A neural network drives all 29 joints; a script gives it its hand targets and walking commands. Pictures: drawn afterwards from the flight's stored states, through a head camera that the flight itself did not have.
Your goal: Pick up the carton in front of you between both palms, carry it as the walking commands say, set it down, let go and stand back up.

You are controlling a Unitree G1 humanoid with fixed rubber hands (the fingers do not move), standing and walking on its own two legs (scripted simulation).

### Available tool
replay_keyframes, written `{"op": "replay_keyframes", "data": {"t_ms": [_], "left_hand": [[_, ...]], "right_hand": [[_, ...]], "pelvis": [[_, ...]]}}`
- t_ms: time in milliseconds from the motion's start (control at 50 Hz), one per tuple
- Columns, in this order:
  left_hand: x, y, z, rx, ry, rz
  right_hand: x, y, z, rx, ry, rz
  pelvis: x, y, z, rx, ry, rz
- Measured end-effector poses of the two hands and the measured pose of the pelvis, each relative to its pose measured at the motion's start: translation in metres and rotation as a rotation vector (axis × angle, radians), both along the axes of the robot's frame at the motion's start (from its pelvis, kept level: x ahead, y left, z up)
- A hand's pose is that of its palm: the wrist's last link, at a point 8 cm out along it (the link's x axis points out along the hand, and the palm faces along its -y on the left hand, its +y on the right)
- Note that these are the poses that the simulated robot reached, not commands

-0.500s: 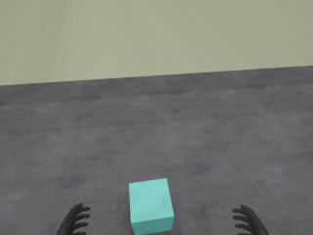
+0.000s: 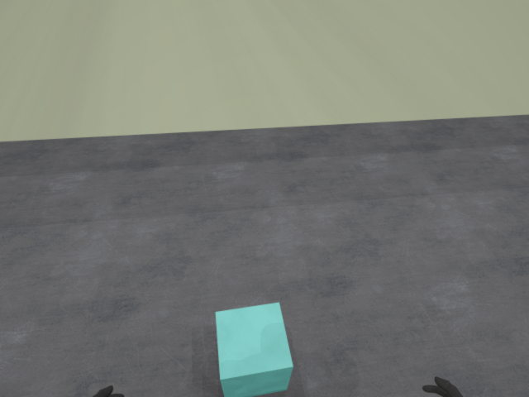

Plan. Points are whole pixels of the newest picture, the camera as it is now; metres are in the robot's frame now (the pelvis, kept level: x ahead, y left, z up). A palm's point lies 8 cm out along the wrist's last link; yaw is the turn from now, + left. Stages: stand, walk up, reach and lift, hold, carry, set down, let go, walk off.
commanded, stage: stand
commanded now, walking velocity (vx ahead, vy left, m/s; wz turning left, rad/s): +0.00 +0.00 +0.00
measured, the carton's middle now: (252, 352) +0.43 +0.03 -0.65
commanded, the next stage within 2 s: none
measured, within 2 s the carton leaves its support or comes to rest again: neither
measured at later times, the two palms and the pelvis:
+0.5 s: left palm out of the picture +0.07 +0.29 -0.11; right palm out of the picture +0.08 -0.28 -0.09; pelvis -0.02 +0.00 +0.00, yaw +0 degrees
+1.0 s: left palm out of the picture +0.05 +0.29 -0.11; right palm out of the picture +0.06 -0.30 -0.09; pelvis -0.03 +0.00 +0.01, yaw +0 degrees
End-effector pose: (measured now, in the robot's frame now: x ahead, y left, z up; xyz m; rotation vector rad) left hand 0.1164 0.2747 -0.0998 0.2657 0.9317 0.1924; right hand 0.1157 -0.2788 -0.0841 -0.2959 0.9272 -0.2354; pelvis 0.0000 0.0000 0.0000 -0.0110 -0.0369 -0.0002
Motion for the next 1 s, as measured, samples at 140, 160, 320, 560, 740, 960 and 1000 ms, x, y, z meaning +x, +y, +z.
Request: {"op": "replay_keyframes", "data": {"t_ms": [140,160,320,560,740,960,1000], "left_hand": [[-0.013,0.006,-0.002,0.009,0.031,0.009],[-0.015,0.006,-0.003,0.010,0.036,0.011],[-0.032,0.011,-0.005,0.016,0.072,0.018],[-0.053,0.015,-0.007,0.025,0.118,0.024],[-0.063,0.016,-0.007,0.031,0.143,0.028],[-0.069,0.017,-0.006,0.037,0.158,0.030],[-0.069,0.017,-0.006,0.038,0.160,0.030]], "right_hand": [[-0.008,0.003,-0.003,0.005,0.021,-0.001],[-0.009,0.002,-0.003,0.004,0.024,-0.001],[-0.020,-0.001,-0.004,-0.001,0.047,-0.006],[-0.038,-0.006,-0.007,-0.002,0.087,-0.018],[-0.050,-0.010,-0.009,-0.002,0.113,-0.027],[-0.058,-0.016,-0.010,-0.004,0.135,-0.033],[-0.058,-0.017,-0.010,-0.004,0.137,-0.034]], "pelvis": [[-0.004,0.003,0.001,0.001,-0.006,0.001],[-0.005,0.003,0.001,0.001,-0.007,0.001],[-0.012,0.004,0.003,0.002,-0.014,0.001],[-0.021,0.003,0.005,0.003,-0.020,0.001],[-0.027,0.001,0.006,0.004,-0.022,0.000],[-0.030,-0.001,0.007,0.005,-0.022,0.000],[-0.030,-0.001,0.007,0.005,-0.022,0.000]]}}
